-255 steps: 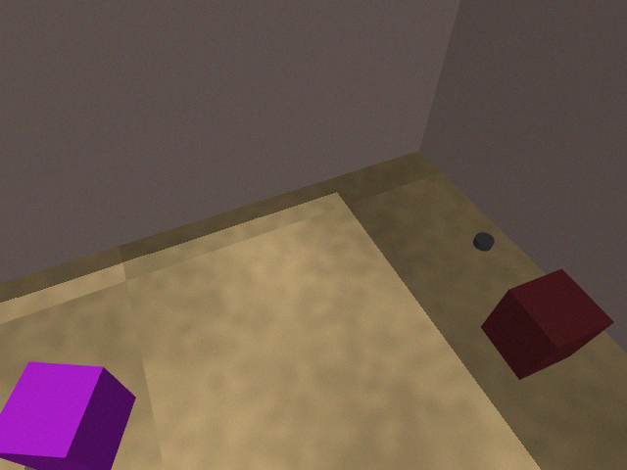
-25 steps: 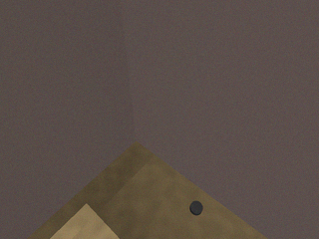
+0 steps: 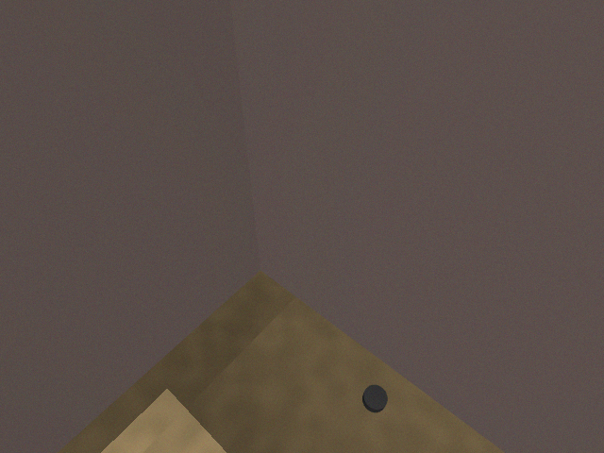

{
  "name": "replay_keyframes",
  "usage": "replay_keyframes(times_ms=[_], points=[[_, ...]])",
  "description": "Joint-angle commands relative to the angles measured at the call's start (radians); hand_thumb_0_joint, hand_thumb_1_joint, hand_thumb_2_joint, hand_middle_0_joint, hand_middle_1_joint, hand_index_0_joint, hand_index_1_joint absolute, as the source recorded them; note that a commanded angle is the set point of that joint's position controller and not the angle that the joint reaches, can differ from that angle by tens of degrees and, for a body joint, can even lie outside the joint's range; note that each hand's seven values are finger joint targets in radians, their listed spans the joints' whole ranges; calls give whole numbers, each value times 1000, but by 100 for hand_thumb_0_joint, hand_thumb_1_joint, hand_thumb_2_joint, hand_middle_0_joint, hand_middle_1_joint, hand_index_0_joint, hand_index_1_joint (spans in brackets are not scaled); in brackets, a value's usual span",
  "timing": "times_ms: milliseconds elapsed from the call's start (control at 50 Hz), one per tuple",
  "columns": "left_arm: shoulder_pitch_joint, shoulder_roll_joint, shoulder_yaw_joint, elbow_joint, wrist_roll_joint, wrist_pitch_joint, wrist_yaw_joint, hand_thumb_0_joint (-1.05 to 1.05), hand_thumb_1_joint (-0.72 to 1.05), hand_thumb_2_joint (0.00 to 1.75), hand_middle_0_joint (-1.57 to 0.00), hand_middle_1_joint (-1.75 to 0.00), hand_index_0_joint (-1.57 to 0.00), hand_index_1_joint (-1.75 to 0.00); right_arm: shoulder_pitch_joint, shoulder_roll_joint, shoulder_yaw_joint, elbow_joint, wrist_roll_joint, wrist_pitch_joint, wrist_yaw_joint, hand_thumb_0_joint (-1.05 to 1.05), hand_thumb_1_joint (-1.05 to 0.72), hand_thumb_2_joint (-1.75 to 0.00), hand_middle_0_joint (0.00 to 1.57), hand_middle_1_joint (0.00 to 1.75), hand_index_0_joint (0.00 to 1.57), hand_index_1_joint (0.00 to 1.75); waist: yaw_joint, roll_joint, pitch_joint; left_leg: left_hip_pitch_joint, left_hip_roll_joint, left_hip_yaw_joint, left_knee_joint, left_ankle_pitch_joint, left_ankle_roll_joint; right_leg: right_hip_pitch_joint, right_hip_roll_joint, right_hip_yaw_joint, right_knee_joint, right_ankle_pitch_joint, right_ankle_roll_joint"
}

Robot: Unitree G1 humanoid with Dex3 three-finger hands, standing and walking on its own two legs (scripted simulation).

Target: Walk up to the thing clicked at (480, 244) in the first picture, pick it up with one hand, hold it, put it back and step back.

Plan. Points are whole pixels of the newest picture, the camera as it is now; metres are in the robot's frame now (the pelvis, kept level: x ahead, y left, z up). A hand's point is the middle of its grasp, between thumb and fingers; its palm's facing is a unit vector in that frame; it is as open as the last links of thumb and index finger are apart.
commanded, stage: walk up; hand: right
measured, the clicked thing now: (374, 398) +0.42 -0.24 -0.76
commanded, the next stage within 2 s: stand in 0.10 s
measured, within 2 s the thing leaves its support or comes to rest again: neither
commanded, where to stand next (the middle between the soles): +0.03 +0.00 m, yaw +1 degrees
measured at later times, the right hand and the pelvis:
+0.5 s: hand out of the picture +0.06 -0.25 -0.15, palm faces -0.03 +0.94 -0.34, open 7.4 cm; pelvis -0.02 +0.00 +0.00, yaw +0 degrees
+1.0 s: hand out of the picture +0.04 -0.24 -0.15, palm faces -0.03 +0.94 -0.34, open 7.4 cm; pelvis -0.02 +0.01 +0.00, yaw +0 degrees
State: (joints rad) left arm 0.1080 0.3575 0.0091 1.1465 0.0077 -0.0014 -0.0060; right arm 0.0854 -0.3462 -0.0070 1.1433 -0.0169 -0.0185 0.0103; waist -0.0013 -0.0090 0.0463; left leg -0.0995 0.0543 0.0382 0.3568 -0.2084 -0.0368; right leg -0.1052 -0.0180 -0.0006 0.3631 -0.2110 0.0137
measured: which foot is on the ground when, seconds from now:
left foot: down 0.00-1.00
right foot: down 0.00-1.00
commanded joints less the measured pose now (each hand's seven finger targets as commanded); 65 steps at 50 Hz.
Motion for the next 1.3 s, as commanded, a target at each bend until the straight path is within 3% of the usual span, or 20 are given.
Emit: replay_keyframes(times_ms=[0, 60, 80, 100, 240, 440, 540, 600, 800, 880, 1080, 1160, 1280], points=[[-48, 210, 38, -64, 0, -21, 8, 0, 90, 90, -20, -30, -20, -30, -57, -224, -41, -61, 5, -17, -20, 0, -90, -90, 20, 30, 20, 30, 0, 10, -59, 25, 73, -56, -53, 155, 44, -31, -83, 66, -57, 172, -40], [-52, 213, 41, -67, -1, -20, 9, 0, 90, 90, -20, -30, -20, -30, -51, -224, -41, -58, 4, -17, -20, 0, -90, -90, 20, 30, 20, 30, 0, 9, -64, 18, 72, -55, -53, 148, 47, -18, -85, 69, -53, 172, -44], [-76, 208, 35, -78, -1, -24, 13, 0, 90, 90, -20, -30, -20, -30, -48, -224, -40, -57, 8, -13, -22, 0, -90, -90, 20, 30, 20, 30, -2, 31, -50, 2, 88, -62, -51, 219, 44, -4, -119, 88, -59, 285, -33], [-67, 212, 32, -77, -5, -26, 13, 0, 90, 90, -20, -30, -20, -30, -46, -217, -39, -58, 11, -12, -22, 0, -90, -90, 20, 30, 20, 30, 0, 13, -63, 21, 89, -63, -58, 246, 40, -5, -115, 81, -53, 312, -29], [-70, 214, 29, -72, -4, -28, 15, 0, 90, 90, -20, -30, -20, -30, -40, -217, -38, -56, 10, -8, -18, 0, -90, -90, 20, 30, 20, 30, 1, -1, -107, 47, 91, -65, -65, 218, 41, 20, -117, 73, -64, 274, -25], [-79, 215, 27, -62, -2, -28, 12, 0, 90, 90, -20, -30, -20, -30, -40, -218, -33, -50, 8, -5, -14, 0, -90, -90, 20, 30, 20, 30, 1, 1, -86, 16, 90, -71, -86, 138, 43, 9, -116, 81, -87, 192, -20], [-71, 213, 28, -58, 3, -27, 9, 0, 90, 90, -20, -30, -20, -30, -36, -218, -34, -51, 5, -3, -11, 0, -90, -90, 20, 30, 20, 30, 2, 6, -51, -17, 86, -74, -101, 41, 45, -31, -108, 85, -111, 57, -20], [-71, 211, 30, -59, 2, -27, 7, 0, 90, 90, -20, -30, -20, -30, -31, -223, -34, -54, 4, -6, -11, 0, -90, -90, 20, 30, 20, 30, -1, 20, -60, -22, 89, -79, -101, 46, 46, -17, -114, 89, -102, 89, -25], [-54, 211, 31, -57, 2, -24, 6, 0, 90, 90, -20, -30, -20, -30, -19, -229, -35, -58, 5, -9, -13, 0, -90, -90, 20, 30, 20, 30, 2, 23, -60, -25, 93, -91, -109, 47, 48, -24, -108, 86, -87, 80, -25], [-42, 208, 29, -56, 4, -23, 5, 0, 90, 90, -20, -30, -20, -30, -10, -228, -33, -60, 4, -8, -12, 0, -90, -90, 20, 30, 20, 30, 3, 11, -50, -29, 88, -86, -109, 3, 47, -44, -106, 86, -93, 36, -25], [-32, 212, 28, -58, 3, -23, 6, 0, 90, 90, -20, -30, -20, -30, -3, -226, -33, -66, 6, -8, -12, 0, -90, -90, 20, 30, 20, 30, 0, 19, -46, -33, 86, -85, -103, 3, 48, -46, -107, 87, -90, 60, -23], [-31, 206, 24, -60, 2, -26, 6, 0, 90, 90, -20, -30, -20, -30, -7, -226, -32, -69, 8, -11, -12, 0, -90, -90, 20, 30, 20, 30, 3, 13, -59, -15, 90, -85, -93, 87, 48, -43, -109, 86, -85, 123, -21], [-31, 214, 26, -60, 1, -25, 8, 0, 90, 90, -20, -30, -20, -30, -5, -224, -31, -69, 8, -12, -14, 0, -90, -90, 20, 30, 20, 30, 2, 9, -76, 5, 92, -79, -86, 121, 47, -26, -115, 86, -75, 157, -23]])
